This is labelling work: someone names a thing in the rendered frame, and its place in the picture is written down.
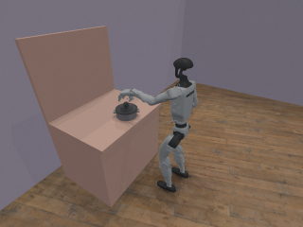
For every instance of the left robot hand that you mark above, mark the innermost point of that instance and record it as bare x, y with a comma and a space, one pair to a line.
125, 93

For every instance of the left robot forearm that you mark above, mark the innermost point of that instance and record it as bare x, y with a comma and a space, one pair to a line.
144, 97

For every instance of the pot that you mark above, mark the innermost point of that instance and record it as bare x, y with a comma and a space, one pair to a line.
126, 117

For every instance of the table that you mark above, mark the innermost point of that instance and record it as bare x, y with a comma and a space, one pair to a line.
72, 78

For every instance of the robot left upper arm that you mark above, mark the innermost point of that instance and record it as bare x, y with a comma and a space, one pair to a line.
170, 94

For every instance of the lid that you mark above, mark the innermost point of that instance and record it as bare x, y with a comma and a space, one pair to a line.
120, 109

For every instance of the right robot foot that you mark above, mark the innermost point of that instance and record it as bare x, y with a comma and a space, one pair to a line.
178, 172

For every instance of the knob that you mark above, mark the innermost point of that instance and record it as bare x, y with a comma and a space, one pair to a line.
126, 104

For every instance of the robot right upper arm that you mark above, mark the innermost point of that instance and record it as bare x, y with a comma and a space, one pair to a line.
195, 98

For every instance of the robot torso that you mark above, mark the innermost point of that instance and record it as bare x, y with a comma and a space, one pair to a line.
180, 109

